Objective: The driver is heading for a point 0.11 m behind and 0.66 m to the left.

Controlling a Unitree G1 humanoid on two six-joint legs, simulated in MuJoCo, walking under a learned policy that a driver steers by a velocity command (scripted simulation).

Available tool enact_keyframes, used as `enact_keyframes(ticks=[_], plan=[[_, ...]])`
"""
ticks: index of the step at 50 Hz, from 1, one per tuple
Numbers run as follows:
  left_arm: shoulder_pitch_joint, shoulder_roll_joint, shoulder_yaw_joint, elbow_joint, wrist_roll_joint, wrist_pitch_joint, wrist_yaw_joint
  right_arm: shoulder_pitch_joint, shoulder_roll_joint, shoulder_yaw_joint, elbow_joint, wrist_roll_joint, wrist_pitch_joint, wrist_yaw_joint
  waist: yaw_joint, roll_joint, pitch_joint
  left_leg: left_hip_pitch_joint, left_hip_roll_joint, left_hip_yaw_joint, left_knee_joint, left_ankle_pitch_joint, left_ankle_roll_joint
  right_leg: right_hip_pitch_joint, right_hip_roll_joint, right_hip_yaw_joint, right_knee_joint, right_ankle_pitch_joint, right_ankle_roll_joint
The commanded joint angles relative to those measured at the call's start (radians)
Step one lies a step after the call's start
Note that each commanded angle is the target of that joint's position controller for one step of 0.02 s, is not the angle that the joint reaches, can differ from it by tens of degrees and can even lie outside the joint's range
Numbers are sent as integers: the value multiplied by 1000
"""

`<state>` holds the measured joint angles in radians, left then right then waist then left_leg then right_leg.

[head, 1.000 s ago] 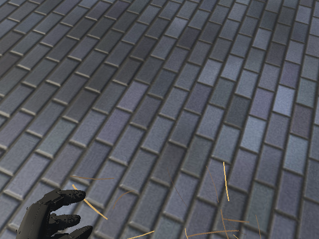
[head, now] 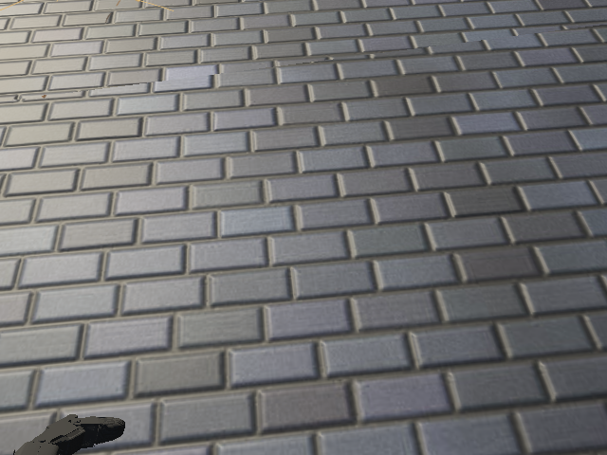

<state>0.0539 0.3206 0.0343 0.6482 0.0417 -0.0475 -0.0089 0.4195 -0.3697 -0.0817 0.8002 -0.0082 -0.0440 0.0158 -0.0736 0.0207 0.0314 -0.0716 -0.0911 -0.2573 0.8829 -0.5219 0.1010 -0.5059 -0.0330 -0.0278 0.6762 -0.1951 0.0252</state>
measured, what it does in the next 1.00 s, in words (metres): walks ahead, turning left: left foot, then right foot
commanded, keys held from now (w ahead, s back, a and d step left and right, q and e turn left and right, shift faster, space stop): w+q+shift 0.20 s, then q+shift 0.30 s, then w+q+shift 0.24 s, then w+shift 0.26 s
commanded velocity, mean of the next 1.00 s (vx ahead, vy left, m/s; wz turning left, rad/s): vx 0.70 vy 0.00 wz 0.90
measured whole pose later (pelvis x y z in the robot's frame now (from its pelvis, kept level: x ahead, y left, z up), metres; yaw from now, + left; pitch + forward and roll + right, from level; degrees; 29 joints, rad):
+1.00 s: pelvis +0.70 +0.14 +0.03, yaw +50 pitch +2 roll +0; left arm 0.32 0.30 0.05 0.73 0.04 -0.06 -0.01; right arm 0.29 -0.33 -0.05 0.73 -0.05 -0.05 0.04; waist 0.02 0.04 -0.03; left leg -0.43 -0.11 -0.13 1.14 -0.29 0.09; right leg -0.25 0.03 0.00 0.49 -0.28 -0.02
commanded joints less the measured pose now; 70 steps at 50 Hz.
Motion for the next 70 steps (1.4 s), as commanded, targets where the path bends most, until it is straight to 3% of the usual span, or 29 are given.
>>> enact_keyframes(ticks=[1, 3, 7, 15, 16, 17, 18, 20, 21, 22, 24, 29, 32, 33, 38, 42, 43, 44, 45, 47, 57, 60, 62, 63, 65, 66, 67, 68, 70], plan=[[206, 177, 68, -10, 15, 6, 21, -106, -33, 22, -144, -1, -20, 3, 112, -255, -134, -694, 53, 105, 530, 170, 32, 621, -400, 779, -505, -797, -86], [223, 99, 50, 30, 9, 6, 20, -190, -47, 17, -131, -30, -1, 32, 111, -86, -58, -634, 138, 146, 433, 251, 14, 488, -294, 417, -465, -455, -88], [324, 40, 31, 127, -13, -39, 5, -311, 19, 44, -190, -30, 37, 75, 100, -111, 42, -732, 188, 162, 413, 345, -4, 442, -272, 146, -510, -155, -71], [365, 110, 34, 171, -25, -63, 21, -515, 60, 77, -248, -37, 26, 102, 68, -48, 108, -463, 38, 471, -132, 517, 23, 421, -166, -278, -416, 920, -29], [298, 283, 83, 101, -62, -50, 58, -404, -8, 30, -253, 82, -10, 83, 9, -171, 10, -353, 16, 428, -138, 523, 5, 474, -152, -234, -311, 1154, -7], [252, 304, 94, 82, -70, -36, 77, -301, -72, 5, -223, 89, -17, 77, -63, -187, -68, -225, -1, 400, -186, 519, 23, 484, -179, -220, -178, 1260, -1], [228, 281, 95, 62, -67, -24, 82, -147, -138, -33, -181, 75, -11, 66, -126, -179, -149, -19, -8, 360, -239, 569, 58, 427, -189, -195, 11, 1210, -3], [225, 70, 46, 20, -30, -33, 58, -47, -205, -71, -151, 55, 22, 1, -72, 195, -149, 399, 135, 82, -338, 1004, 142, -19, 41, -159, 646, -308, 69], [357, 35, 23, -24, -7, -58, 48, -120, -252, -56, -226, -4, 10, 3, 40, 220, -354, 549, 332, -294, -261, 1484, 336, -174, 89, 40, 930, -506, 78], [321, 125, 29, -68, -42, -76, 39, -117, -233, -66, -252, -38, 10, 11, -11, 98, -555, 613, 431, -469, -403, 1106, 455, -247, 86, 204, 1001, -424, 72], [222, 159, 44, -66, -49, -71, 46, -272, -142, -51, -283, 31, -8, 16, 78, -165, -308, 294, 307, -424, -536, 663, 338, -245, 9, 215, 776, -289, 48], [156, 88, 39, -77, -22, -30, 44, -282, -96, -41, -246, 53, -8, -15, 131, -79, -101, -185, 126, -239, -623, 423, 246, -73, -27, 180, 406, -141, 71], [11, 35, 23, -117, -22, -38, 34, -240, -92, -38, -231, 46, 3, -37, 70, -14, -57, -257, 64, -218, -622, 251, 207, -47, 20, 157, 158, 27, 74], [61, 30, 1, -82, 35, 25, 15, -175, -133, -37, -171, -35, 16, -8, 63, 104, -60, -263, 41, -156, -618, 272, 156, -19, -34, 70, 173, 85, 66], [-107, 79, 9, -131, -13, 24, 1, -109, -116, -37, -182, -28, 13, 25, -15, 91, -15, -222, 77, -310, -599, 103, 144, 26, 8, 99, -30, 88, 53], [130, 127, 38, -55, -4, -12, 11, -121, -90, -21, -160, -25, -13, 11, 119, 55, -63, -271, 101, -303, -410, 215, 85, 396, 18, 87, -169, -36, -18], [296, 192, 62, -20, 18, -28, 24, -128, -35, -1, -160, -11, -31, 13, 204, -87, -141, -356, 24, -176, -106, 285, 51, 587, -102, 225, -234, -214, -54], [389, 305, 88, -5, 35, -27, 30, -90, 35, 19, -196, 20, -43, 13, 189, -345, -244, -590, -111, 23, 187, 29, -5, 794, -331, 691, -431, -642, -139], [330, 256, 91, 0, 15, -17, 16, -101, -10, 24, -182, 2, -35, -2, 157, -292, -160, -763, -52, 75, 327, 73, -4, 719, -384, 943, -497, -780, -179], [291, 118, 60, 7, -5, -15, 2, -188, -59, 16, -159, -36, -25, 12, 140, -47, -43, -742, 27, 67, 347, 230, -10, 575, -283, 643, -436, -567, -145], [475, 62, 25, 183, -32, -63, -7, -494, 23, 75, -243, -42, -22, 57, 141, -122, 88, -712, 52, 251, -39, 449, -40, 445, -113, 135, -573, 274, -108], [529, 65, 16, 242, -36, -63, -3, -574, 96, 115, -249, -41, -36, 69, 158, -103, 109, -471, 26, 399, -270, 535, -17, 408, -100, 45, -576, 802, -89], [519, 121, 21, 255, -40, -65, 9, -444, 63, 107, -195, -44, -39, 52, 90, -164, 23, -308, -50, 407, -310, 509, 6, 471, -112, 35, -388, 1229, -65], [452, 217, 43, 223, -90, -60, 45, -338, -22, 52, -209, 41, -59, 35, -10, -253, -89, -179, -15, 302, -327, 545, 22, 509, -173, 66, -252, 1328, -55], [337, 166, 30, 186, -47, -42, 61, -33, -98, 18, -91, 37, -55, 9, -149, -170, -264, 179, 83, 197, -480, 853, 79, 432, -103, -12, 158, 1037, -5], [390, 28, -4, 141, 27, -55, 46, 2, -153, 19, -63, 11, -40, -7, -34, 203, -327, 528, 268, -36, -270, 1374, 133, 56, 65, -5, 515, -255, 23], [522, 25, -21, 145, -25, -70, 23, 6, -120, 24, -87, -23, -39, -3, -6, 181, -546, 727, 484, -391, -294, 1414, 363, -169, 97, 171, 811, -460, 57], [401, 127, 1, 116, -45, -79, 21, -66, -102, 9, -127, -10, -33, -4, -43, 11, -470, 575, 414, -314, -378, 1339, 344, -171, 53, 196, 792, -368, 53], [278, 113, 5, 63, -37, -80, 32, -210, -83, 5, -161, 31, -31, -9, 48, -115, -197, 246, 292, -184, -494, 1127, 276, -214, 14, 147, 682, -295, 44]])
Keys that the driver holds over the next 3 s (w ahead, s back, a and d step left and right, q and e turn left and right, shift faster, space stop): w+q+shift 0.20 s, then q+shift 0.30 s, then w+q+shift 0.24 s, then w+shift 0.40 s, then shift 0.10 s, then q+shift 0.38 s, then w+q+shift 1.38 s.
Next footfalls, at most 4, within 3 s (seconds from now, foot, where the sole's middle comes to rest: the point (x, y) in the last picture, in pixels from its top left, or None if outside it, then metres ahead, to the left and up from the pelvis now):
0.40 left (249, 442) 0.49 0.12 -0.75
0.86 right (258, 316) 0.79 0.09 -0.75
1.30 left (94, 283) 0.92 0.50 -0.75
1.72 right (79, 213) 1.16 0.58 -0.75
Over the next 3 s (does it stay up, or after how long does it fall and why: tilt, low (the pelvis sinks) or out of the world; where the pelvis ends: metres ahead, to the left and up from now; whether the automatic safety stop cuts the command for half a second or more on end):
stays up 0.66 1.38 0.02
